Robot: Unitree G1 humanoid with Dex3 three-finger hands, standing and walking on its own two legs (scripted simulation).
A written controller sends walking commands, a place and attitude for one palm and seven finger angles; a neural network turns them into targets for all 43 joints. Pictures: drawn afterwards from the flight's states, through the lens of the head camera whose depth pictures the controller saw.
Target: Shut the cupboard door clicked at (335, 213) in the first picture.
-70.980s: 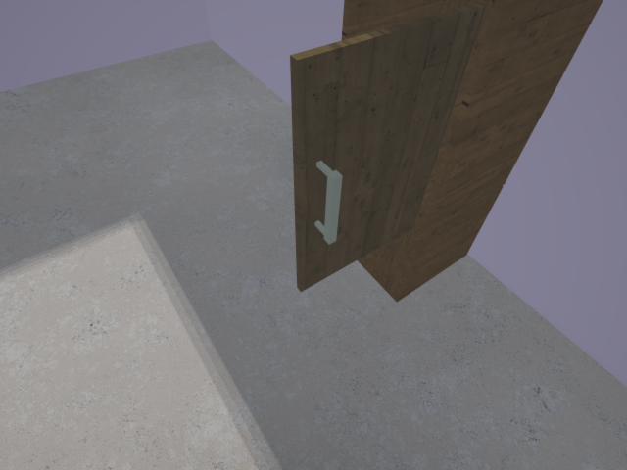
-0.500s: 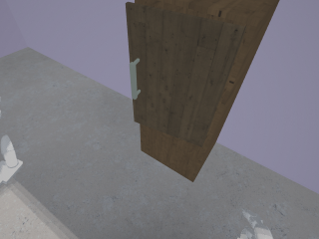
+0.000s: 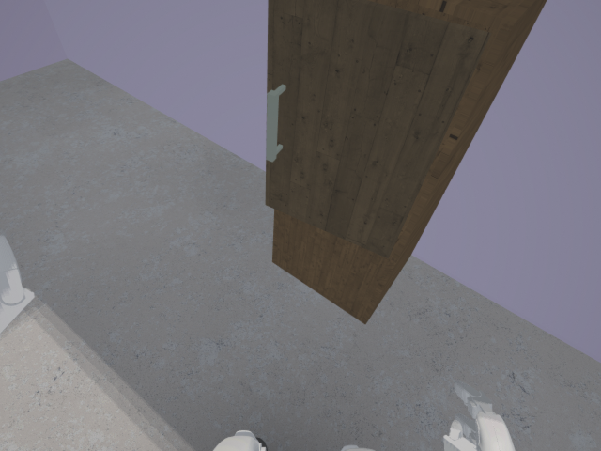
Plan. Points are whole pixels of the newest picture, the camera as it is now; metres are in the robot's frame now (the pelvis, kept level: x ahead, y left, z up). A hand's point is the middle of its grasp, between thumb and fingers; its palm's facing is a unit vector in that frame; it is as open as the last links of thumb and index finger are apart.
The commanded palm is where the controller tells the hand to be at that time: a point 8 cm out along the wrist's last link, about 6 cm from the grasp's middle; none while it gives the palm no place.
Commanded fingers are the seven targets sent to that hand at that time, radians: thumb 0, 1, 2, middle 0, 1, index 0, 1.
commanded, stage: step back with the hand held close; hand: left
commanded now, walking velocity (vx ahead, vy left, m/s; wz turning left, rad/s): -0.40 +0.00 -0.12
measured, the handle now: (276, 124) +0.78 +0.07 -0.01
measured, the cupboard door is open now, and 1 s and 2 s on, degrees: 9 9 9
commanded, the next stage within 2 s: stop stepping back and stand still in 0.28 s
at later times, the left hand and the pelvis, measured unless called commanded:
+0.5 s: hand out of the picture +0.12 +0.26 +0.19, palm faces +0.32 -0.82 -0.48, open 7.5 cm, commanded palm +0.06 +0.30 +0.20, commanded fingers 0.00 0.90 0.90 -0.20 -0.30 -0.20 -0.30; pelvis -0.10 +0.01 +0.00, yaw -4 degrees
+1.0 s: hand out of the picture +0.06 +0.28 +0.20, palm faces +0.36 -0.81 -0.46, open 7.4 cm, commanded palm +0.02 +0.31 +0.20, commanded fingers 0.00 0.90 0.90 -0.20 -0.30 -0.20 -0.30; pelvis -0.17 +0.04 +0.02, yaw -10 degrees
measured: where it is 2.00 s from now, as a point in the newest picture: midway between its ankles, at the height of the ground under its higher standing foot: outside the picture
